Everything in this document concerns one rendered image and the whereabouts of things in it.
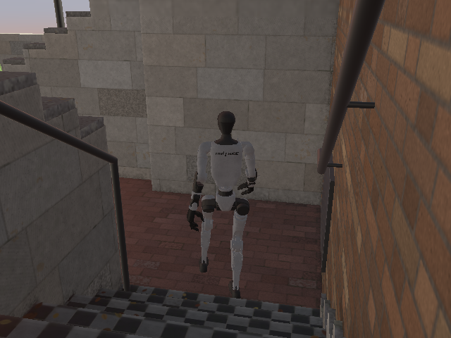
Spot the right robot foot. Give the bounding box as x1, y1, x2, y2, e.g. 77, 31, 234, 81
228, 280, 241, 299

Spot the right robot forearm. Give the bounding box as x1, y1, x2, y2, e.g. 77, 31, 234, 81
247, 169, 257, 187

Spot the right robot hand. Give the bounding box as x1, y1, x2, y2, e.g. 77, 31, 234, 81
237, 182, 254, 195

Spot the left robot hand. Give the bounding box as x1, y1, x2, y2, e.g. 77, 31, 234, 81
187, 209, 204, 231

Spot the robot right upper arm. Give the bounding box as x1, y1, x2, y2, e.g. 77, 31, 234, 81
240, 142, 256, 178

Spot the left robot forearm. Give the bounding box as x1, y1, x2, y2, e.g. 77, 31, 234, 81
189, 172, 204, 211

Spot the robot left upper arm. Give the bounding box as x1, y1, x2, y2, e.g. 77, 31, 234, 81
197, 142, 212, 182

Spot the robot left thigh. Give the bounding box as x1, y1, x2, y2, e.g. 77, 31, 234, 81
202, 195, 216, 231

